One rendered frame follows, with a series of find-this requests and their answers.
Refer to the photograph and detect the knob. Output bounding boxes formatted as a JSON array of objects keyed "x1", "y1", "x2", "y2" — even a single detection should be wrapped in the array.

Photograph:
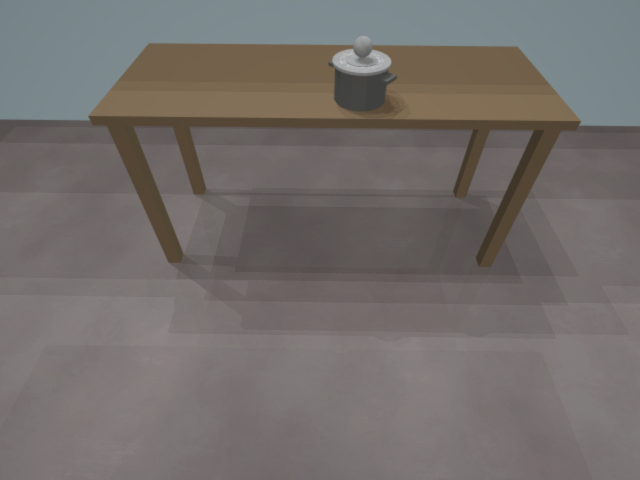
[{"x1": 353, "y1": 36, "x2": 373, "y2": 58}]

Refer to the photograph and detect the pot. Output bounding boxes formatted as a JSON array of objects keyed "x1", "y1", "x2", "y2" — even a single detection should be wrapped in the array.
[{"x1": 328, "y1": 61, "x2": 397, "y2": 111}]

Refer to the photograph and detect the table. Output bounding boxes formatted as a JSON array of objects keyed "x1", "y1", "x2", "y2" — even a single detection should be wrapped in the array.
[{"x1": 88, "y1": 43, "x2": 581, "y2": 267}]

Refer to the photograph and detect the lid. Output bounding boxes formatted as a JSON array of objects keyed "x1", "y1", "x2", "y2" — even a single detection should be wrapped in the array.
[{"x1": 332, "y1": 49, "x2": 391, "y2": 76}]

